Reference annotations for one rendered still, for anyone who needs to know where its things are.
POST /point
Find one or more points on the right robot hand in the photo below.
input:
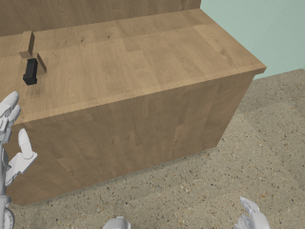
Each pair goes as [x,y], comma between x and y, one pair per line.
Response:
[257,219]

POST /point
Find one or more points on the tap lever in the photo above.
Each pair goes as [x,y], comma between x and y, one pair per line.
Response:
[30,76]

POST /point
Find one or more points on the left robot thigh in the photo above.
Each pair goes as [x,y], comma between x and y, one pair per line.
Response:
[118,223]

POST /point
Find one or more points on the left robot hand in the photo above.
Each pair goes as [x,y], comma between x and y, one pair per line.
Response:
[9,112]

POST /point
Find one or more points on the robot left forearm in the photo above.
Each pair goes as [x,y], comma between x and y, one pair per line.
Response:
[7,218]

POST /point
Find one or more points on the counter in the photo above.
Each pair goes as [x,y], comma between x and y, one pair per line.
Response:
[122,86]

